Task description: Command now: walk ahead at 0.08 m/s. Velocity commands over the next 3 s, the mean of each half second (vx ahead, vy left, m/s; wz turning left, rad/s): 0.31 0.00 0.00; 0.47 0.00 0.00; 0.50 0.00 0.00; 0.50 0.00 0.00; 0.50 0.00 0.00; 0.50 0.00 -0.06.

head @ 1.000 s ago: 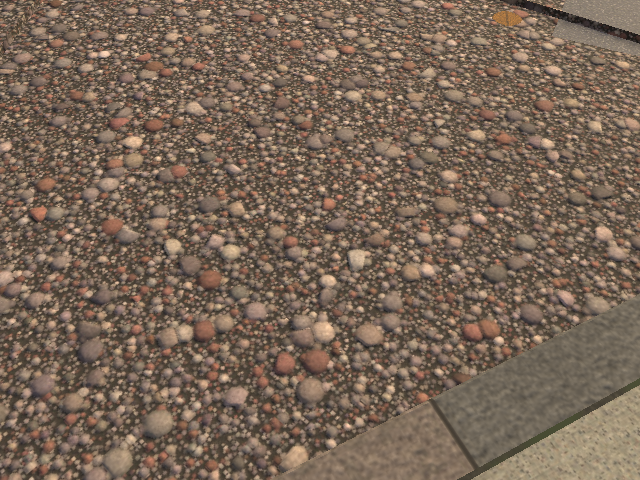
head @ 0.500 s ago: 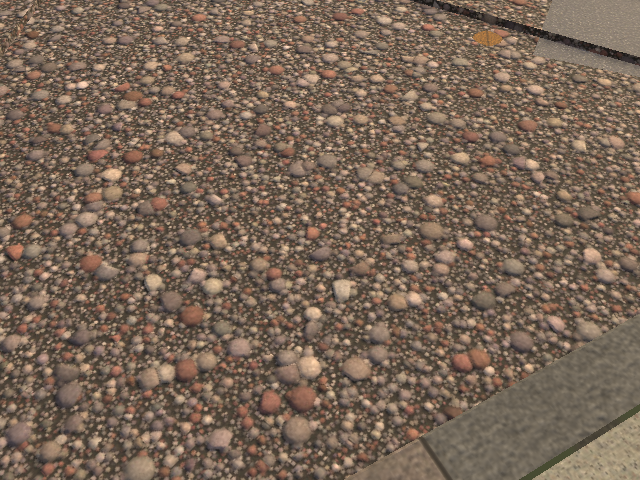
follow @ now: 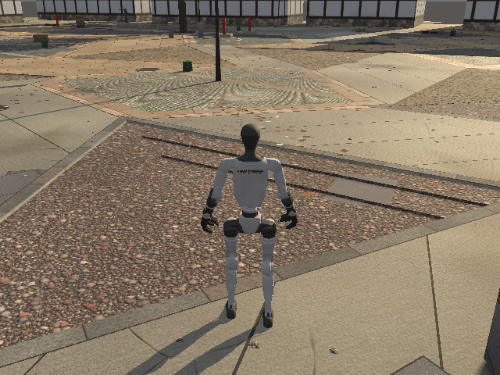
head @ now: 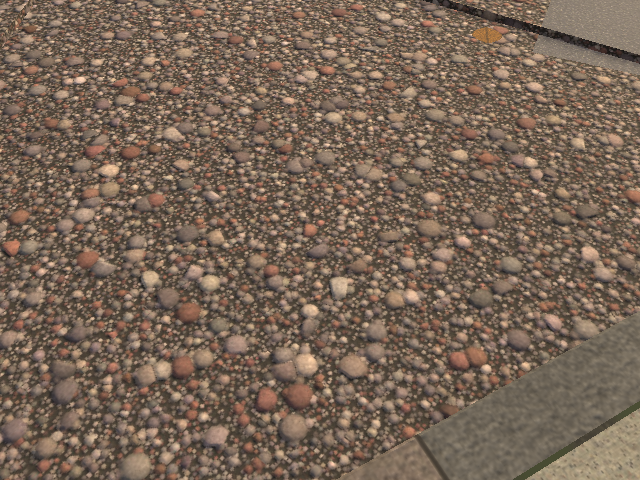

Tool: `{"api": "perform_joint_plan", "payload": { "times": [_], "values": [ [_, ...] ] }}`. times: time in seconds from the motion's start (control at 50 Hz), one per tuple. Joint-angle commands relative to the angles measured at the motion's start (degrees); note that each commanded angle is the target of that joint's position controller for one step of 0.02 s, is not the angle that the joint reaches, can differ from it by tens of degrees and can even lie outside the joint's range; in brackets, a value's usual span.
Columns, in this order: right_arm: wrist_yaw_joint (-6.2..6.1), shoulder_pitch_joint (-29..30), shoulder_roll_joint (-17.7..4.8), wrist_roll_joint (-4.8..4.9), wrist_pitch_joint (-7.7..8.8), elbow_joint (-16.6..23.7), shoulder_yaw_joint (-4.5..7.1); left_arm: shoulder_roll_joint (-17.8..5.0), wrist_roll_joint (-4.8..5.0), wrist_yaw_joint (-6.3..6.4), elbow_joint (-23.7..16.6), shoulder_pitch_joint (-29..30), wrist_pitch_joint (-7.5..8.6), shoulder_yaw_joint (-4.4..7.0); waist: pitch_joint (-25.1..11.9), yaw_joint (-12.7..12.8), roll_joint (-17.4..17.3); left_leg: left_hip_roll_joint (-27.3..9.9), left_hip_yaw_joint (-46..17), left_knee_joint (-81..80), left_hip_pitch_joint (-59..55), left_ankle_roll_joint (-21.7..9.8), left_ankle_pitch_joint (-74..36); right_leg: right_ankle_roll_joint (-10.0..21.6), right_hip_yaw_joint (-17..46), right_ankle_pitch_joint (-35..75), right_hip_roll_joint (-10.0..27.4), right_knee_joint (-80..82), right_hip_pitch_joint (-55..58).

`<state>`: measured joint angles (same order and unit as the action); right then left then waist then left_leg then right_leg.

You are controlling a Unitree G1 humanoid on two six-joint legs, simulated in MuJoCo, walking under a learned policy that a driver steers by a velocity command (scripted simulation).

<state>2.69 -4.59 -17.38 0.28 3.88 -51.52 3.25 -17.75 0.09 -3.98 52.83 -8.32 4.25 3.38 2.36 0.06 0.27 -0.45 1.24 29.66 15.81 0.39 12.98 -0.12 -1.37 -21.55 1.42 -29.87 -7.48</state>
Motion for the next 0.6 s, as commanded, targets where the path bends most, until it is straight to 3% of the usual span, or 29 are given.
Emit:
{"api": "perform_joint_plan", "payload": {
  "times": [0.02,0.04,0.06,0.1,0.12,0.16,0.18,0.2,0.22,0.24,0.26,0.28,0.3,0.32,0.34,0.36,0.4,0.46,0.48,0.5,0.54,0.56,0.58,0.6],
  "values": [
    [-0.86,0.4,-10.4,-1.06,0.34,2.1,2.80,-11.7,-1.16,0.80,-1.3,-2.7,0.18,2.98,-1.6,0.7,2.0,0.3,-0.5,-2.7,-6.2,-2.6,5.8,5.5,4.5,-5.0,3.2,10.8,-6.5],
    [-1.55,0.8,-10.6,-2.19,0.34,2.1,3.17,-12.9,-2.35,1.43,-0.3,-5.2,0.17,3.62,1.9,1.9,4.1,1.1,-0.3,-1.6,-1.2,-3.5,14.7,9.4,8.9,-15.2,6.2,14.2,-5.9],
    [-2.11,2.7,-8.8,-2.96,0.41,2.6,2.84,-12.1,-2.99,2.35,0.4,-8.1,0.64,3.64,4.8,3.8,5.9,1.7,-0.1,1.1,5.4,-3.9,15.7,13.1,15.1,-20.1,10.8,17.8,-1.8],
    [-2.68,5.1,-2.7,-3.80,0.93,3.7,1.20,-8.1,-2.42,4.11,0.4,-7.5,1.21,2.11,7.2,4.2,9.0,-0.3,0.1,5.2,12.5,-4.9,9.8,16.3,22.3,-17.9,18.9,22.0,6.2],
    [-2.82,5.0,-2.1,-3.74,1.22,4.0,1.01,-6.3,-2.19,4.58,-0.2,-6.0,1.29,1.35,6.7,3.5,8.3,-1.0,-0.7,5.9,10.9,-5.9,10.1,16.1,21.9,-14.0,19.5,22.6,6.8],
    [-2.35,0.8,-3.3,-3.13,1.81,2.9,1.52,-7.8,-1.66,4.64,-1.7,0.0,0.60,1.30,6.0,-0.7,6.4,0.8,2.9,-0.8,-1.9,-7.1,6.4,13.0,13.7,-9.5,14.7,21.3,1.2],
    [-1.67,-1.7,-3.7,-2.90,2.39,1.6,1.75,-9.0,-2.27,4.21,-1.7,0.5,-0.20,1.43,5.1,-1.7,5.8,2.4,4.5,-2.9,-9.2,-6.7,1.3,12.4,10.5,-7.5,11.9,18.4,-2.2],
    [-1.20,-9.4,-4.3,-1.81,0.59,-1.0,2.03,-8.9,-0.46,3.78,0.5,-1.4,-1.55,2.12,4.0,-4.7,10.3,1.3,2.3,-6.0,-14.0,-6.2,-2.4,6.6,3.5,19.0,5.3,4.8,-4.4],
    [-1.51,-20.0,-11.2,-2.43,0.11,-2.9,3.52,-5.9,-0.10,3.45,-1.5,-2.0,-2.02,1.29,-3.7,-7.6,-1.7,-9.1,-12.9,-9.4,-24.9,-9.6,-3.6,3.1,-2.6,22.3,0.7,-14.5,-11.9],
    [-1.54,-26.2,-17.2,-1.68,-0.43,-5.8,4.65,-3.7,-0.96,3.43,-3.0,-1.9,-2.09,0.89,-4.5,-8.6,-16.8,-20.0,-30.6,-15.8,-30.8,-15.0,-13.2,1.8,-2.8,-10.0,-5.3,-29.1,-26.7],
    [-1.77,-25.0,-14.3,-1.37,-0.46,-5.8,3.75,-5.0,-1.40,4.13,-2.3,-0.5,-2.66,1.37,-1.7,-7.4,-8.4,-21.0,-27.9,-13.9,-29.2,-15.8,-15.4,3.4,5.6,-13.1,-1.9,-37.1,-32.0],
    [-1.43,-28.7,-3.2,-5.86,3.28,-4.7,0.45,-1.5,-6.98,2.19,-1.3,-2.7,1.04,0.00,-1.1,-9.3,-11.4,-18.4,-27.9,-20.1,-29.4,-17.6,11.9,7.3,13.9,-8.1,-1.6,-41.7,-32.5],
    [-1.38,-20.7,0.5,-5.91,4.24,-4.6,-0.99,-2.8,-6.40,2.00,-0.8,-0.9,2.41,0.76,6.8,-5.2,-9.4,-17.9,-24.5,-22.0,-24.5,-16.0,16.5,9.4,10.3,-3.0,0.3,-40.6,-37.9],
    [-1.59,-17.7,1.4,-5.22,4.17,-3.5,-1.87,-2.1,-6.33,2.18,-1.0,-0.8,2.66,0.55,6.6,-3.5,-6.0,-16.8,-21.3,-23.8,-21.6,-15.5,14.5,10.4,9.1,-0.2,1.4,-37.2,-35.9],
    [-2.01,-15.8,1.5,-4.70,3.78,-2.9,-2.40,0.2,-5.97,2.14,-1.0,-0.7,2.15,0.04,6.1,-1.4,-4.2,-15.8,-18.3,-25.2,-18.4,-14.6,10.9,10.3,8.3,2.5,2.6,-34.6,-32.9],
    [-2.27,-15.8,0.8,-4.52,3.37,-2.7,-2.57,0.7,-5.36,1.89,-1.0,-0.6,1.54,-0.19,5.6,-0.7,-3.4,-15.0,-15.3,-26.7,-16.8,-13.9,6.5,9.4,7.4,6.2,3.3,-32.3,-31.2],
    [-2.66,-17.9,0.6,-4.85,2.83,-3.0,-2.87,1.4,-4.73,1.03,-1.2,0.4,0.38,-0.61,4.8,-0.7,-3.9,-13.0,-9.4,-27.9,-16.0,-13.2,-1.3,6.4,4.0,12.2,3.7,-26.6,-30.1],
    [-1.21,-22.5,-0.4,-4.98,2.77,-4.8,-3.02,3.9,-4.42,0.20,-3.8,6.9,-0.81,-2.07,5.6,-2.5,-4.3,-10.5,-3.0,-27.5,-8.8,-13.7,-8.9,2.8,-1.2,16.8,2.8,-12.3,-23.1],
    [-1.83,-20.9,-4.9,1.08,2.05,-6.2,-1.18,0.5,0.15,0.93,-5.4,10.1,-1.50,-0.84,8.8,-1.8,-5.0,-8.9,-1.9,-23.3,-8.8,-10.2,-20.4,1.2,-5.0,18.2,1.0,-11.1,-23.8],
    [-2.01,-23.4,-4.3,1.48,1.70,-7.0,-1.47,0.8,0.21,1.28,-6.3,10.5,-1.60,-1.20,6.7,-2.6,-5.8,-9.5,-1.4,-21.9,-9.1,-9.6,-21.9,0.8,-4.9,18.7,1.0,-8.7,-21.7],
    [-2.58,-24.5,-2.7,0.42,1.25,-8.5,-1.72,1.0,-0.14,1.57,-6.9,10.1,-1.76,-1.10,6.9,-2.2,-7.7,-11.3,-2.5,-21.5,-9.5,-9.2,-20.6,1.3,-4.0,19.0,1.1,-5.6,-18.5],
    [-0.12,-28.4,0.3,-7.63,2.08,-9.7,-3.03,4.1,-5.13,1.35,-6.1,8.4,-1.35,-2.75,5.0,-1.6,-5.7,-17.7,-8.0,-24.1,-11.3,-13.7,-13.2,3.1,4.6,22.0,3.5,-6.3,-18.2],
    [0.51,-21.7,-2.0,-6.58,2.24,-7.7,-1.53,1.2,-5.37,1.47,-5.4,5.6,-0.95,-1.36,7.3,1.3,-4.5,-17.8,-6.3,-22.5,-17.7,-13.6,-11.2,4.9,4.8,17.3,3.4,-3.3,-23.9],
    [0.40,-19.7,-3.1,-5.16,1.97,-6.3,-1.03,-1.4,-4.72,1.52,-5.0,5.6,-0.40,-0.65,5.0,1.1,-3.0,-16.6,-4.5,-20.9,-20.0,-13.3,-10.0,6.1,1.4,16.4,1.7,-1.1,-21.2]
  ]
}}
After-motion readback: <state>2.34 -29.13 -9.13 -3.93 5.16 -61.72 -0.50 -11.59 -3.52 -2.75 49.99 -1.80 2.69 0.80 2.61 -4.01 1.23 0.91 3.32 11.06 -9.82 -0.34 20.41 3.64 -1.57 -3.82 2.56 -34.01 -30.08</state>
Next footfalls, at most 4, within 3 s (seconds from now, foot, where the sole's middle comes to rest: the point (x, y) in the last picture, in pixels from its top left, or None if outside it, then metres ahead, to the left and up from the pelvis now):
0.64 right None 0.40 -0.11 -0.77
1.34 left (277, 368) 0.81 0.15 -0.88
1.78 right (371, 284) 1.07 -0.10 -0.88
2.36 left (287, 206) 1.37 0.14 -0.88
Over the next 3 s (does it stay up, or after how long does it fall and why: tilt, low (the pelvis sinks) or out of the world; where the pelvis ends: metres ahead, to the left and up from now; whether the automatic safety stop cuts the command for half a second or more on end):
stays up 1.56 0.00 -0.11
